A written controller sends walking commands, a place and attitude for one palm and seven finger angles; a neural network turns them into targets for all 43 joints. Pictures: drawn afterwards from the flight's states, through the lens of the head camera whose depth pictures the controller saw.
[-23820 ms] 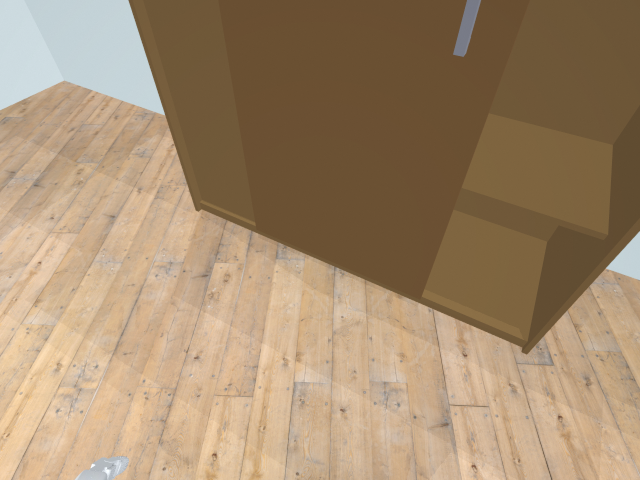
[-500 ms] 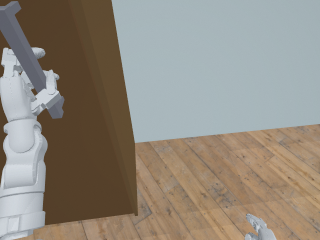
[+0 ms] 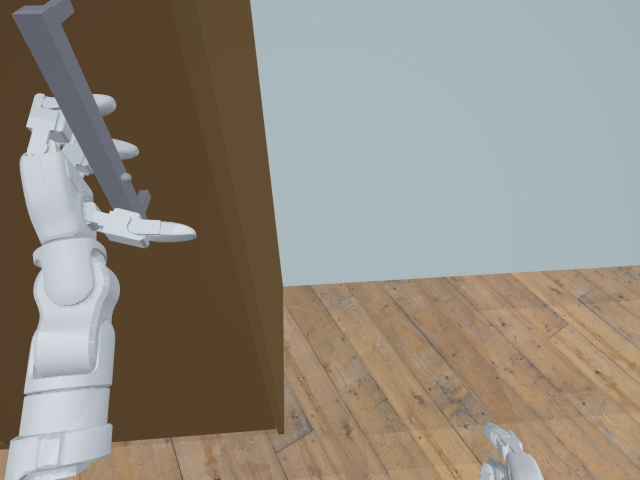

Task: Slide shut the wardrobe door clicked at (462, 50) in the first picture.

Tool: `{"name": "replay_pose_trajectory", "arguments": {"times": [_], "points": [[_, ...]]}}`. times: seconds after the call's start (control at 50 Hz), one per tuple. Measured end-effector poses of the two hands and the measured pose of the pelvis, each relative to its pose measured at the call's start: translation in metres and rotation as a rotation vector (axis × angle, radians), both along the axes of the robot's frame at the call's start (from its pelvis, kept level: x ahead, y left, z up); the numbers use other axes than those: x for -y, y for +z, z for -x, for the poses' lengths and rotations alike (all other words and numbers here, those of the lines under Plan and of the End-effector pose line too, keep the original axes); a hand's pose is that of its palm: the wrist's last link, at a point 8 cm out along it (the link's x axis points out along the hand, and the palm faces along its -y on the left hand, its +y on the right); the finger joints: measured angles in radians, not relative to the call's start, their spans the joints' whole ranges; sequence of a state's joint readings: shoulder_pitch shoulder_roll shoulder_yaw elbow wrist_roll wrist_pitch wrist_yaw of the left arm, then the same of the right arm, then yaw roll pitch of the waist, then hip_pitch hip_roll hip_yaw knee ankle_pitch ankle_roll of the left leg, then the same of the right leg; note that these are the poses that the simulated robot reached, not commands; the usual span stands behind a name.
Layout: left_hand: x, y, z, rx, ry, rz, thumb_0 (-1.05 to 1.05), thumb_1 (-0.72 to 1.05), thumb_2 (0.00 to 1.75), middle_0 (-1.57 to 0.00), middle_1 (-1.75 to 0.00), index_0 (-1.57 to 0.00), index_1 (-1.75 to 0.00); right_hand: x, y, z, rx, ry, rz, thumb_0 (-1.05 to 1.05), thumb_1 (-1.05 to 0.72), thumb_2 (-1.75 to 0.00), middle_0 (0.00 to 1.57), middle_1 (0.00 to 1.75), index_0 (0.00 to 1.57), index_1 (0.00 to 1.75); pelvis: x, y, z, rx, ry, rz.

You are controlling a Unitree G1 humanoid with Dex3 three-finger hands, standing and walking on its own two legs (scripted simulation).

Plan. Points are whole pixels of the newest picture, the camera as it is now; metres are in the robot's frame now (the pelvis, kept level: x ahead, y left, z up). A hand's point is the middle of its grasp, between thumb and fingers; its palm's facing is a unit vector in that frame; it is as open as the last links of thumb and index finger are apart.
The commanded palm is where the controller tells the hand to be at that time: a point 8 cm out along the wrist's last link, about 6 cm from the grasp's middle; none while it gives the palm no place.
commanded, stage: loosen the grip on the handle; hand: left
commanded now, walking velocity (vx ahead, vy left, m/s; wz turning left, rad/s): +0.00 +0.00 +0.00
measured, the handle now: (103, 132) +0.36 +0.26 +0.27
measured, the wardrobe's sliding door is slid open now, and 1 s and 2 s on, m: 0.00 0.00 0.00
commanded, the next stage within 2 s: slip the hand off the handle in 0.06 s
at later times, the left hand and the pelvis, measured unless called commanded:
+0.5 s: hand (86, 186) +0.31 +0.26 +0.25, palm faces +0.53 -0.85 -0.07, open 14.8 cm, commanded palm +0.27 +0.30 +0.24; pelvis +0.01 +0.00 +0.00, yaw -1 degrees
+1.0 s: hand (52, 214) +0.27 +0.27 +0.25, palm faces +0.49 -0.87 -0.09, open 14.7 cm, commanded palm +0.22 +0.31 +0.24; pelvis -0.01 +0.00 +0.00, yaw -1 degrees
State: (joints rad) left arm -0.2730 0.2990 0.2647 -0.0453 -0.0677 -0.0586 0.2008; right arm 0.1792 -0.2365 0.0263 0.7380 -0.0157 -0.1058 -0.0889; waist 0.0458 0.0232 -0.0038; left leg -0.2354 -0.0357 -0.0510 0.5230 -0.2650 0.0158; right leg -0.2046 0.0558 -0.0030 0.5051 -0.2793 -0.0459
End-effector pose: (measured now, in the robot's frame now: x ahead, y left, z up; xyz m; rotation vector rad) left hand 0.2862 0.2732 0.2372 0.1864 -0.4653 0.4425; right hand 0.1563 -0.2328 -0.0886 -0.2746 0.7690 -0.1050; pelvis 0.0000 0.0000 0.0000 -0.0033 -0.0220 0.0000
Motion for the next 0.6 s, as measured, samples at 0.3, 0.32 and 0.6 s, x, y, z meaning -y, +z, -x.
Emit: {"name": "replay_pose_trajectory", "arguments": {"times": [0.3, 0.32, 0.6], "points": [[0.005, 0.0, 0.006, -0.042, 0.004, 0.035, -0.01, -0.55, 0.2, -0.44, -1.27, -0.23, -1.14, -0.02, 0.013, -0.048, 0.074, 0.015, -0.044, 0.01, -0.9, -0.9, 0.2, 0.3, 0.21, 0.3, -0.004, 0.001, -0.019, 0.001, -0.002, -0.004], [0.005, 0.0, 0.007, -0.047, 0.005, 0.029, -0.01, -0.55, 0.2, -0.43, -1.26, -0.22, -1.13, -0.021, 0.013, -0.048, 0.074, 0.012, -0.048, 0.01, -0.9, -0.9, 0.2, 0.3, 0.21, 0.3, -0.004, 0.001, -0.018, 0.003, -0.004, -0.005], [-0.035, 0.006, 0.035, -0.032, 0.1, -0.004, -0.01, -0.55, 0.2, -0.28, -1.17, -0.25, -1.14, -0.005, 0.0, -0.005, -0.002, -0.024, -0.009, 0.01, -0.9, -0.9, 0.2, 0.3, 0.21, 0.3, 0.001, 0.002, -0.001, 0.032, 0.004, -0.001]]}}
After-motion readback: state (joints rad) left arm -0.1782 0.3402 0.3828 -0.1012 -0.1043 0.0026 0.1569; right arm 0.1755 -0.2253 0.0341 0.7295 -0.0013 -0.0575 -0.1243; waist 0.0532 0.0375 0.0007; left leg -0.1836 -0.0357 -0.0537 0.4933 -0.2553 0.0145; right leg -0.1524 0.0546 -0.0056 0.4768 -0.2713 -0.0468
